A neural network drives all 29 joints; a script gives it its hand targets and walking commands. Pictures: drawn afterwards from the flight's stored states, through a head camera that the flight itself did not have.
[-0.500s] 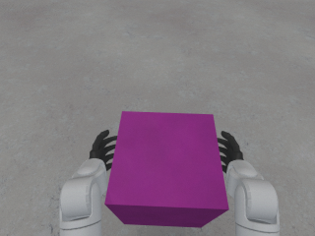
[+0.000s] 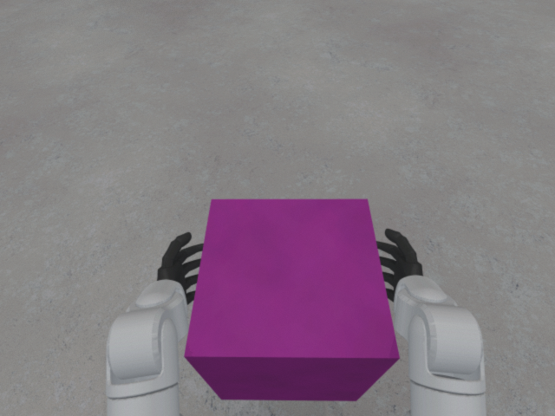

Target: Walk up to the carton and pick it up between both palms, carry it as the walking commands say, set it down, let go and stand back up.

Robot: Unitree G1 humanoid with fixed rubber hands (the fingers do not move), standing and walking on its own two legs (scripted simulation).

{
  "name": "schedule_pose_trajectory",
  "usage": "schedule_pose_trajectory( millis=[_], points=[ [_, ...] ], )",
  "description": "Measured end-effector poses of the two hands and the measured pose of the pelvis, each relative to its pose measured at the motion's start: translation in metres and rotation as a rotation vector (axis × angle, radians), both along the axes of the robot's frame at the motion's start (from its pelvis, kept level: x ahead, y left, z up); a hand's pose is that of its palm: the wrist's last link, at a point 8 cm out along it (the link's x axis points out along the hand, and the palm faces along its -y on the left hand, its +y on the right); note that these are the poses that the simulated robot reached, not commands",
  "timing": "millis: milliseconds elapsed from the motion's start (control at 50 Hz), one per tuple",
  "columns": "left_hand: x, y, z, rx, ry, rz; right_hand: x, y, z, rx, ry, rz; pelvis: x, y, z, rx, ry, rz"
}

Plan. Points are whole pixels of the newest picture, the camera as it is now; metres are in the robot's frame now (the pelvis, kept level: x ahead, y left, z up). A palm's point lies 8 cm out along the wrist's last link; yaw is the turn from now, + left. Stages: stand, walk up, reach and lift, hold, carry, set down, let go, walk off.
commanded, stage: carry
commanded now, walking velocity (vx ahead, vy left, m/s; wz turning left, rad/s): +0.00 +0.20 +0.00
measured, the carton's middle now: (288, 307) +0.28 +0.00 +0.01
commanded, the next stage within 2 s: none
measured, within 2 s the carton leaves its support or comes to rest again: neither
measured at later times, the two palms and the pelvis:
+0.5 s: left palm (97, 348) +0.20 +0.23 +0.08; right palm (357, 365) +0.19 -0.07 +0.07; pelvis -0.07 +0.09 +0.00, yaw -2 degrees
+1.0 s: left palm out of the picture +0.13 +0.40 +0.07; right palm out of the picture +0.13 +0.10 +0.08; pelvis -0.14 +0.24 +0.00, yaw -1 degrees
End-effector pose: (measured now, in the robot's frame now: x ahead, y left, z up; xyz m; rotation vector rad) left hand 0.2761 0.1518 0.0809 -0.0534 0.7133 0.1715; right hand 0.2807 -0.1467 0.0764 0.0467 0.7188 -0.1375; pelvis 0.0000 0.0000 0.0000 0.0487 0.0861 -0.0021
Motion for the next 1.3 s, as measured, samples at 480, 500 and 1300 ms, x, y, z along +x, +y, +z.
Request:
schedule_pose_trajectory(
  millis=[480, 500, 1300],
  points=[
    [-0.067, 0.073, 0.001, 0.033, 0.002, -0.071, -0.087, 0.073, -0.007, 0.015, 0.001, -0.056, -0.065, 0.090, -0.007, -0.037, -0.007, -0.030],
    [-0.072, 0.074, -0.001, 0.029, 0.016, -0.072, -0.092, 0.075, -0.008, 0.011, 0.015, -0.056, -0.068, 0.092, -0.005, -0.035, -0.015, -0.028],
    [-0.172, 0.261, 0.002, 0.039, 0.045, -0.078, -0.195, 0.262, -0.007, 0.023, 0.040, -0.063, -0.170, 0.282, 0.003, -0.006, -0.026, -0.028]
  ],
)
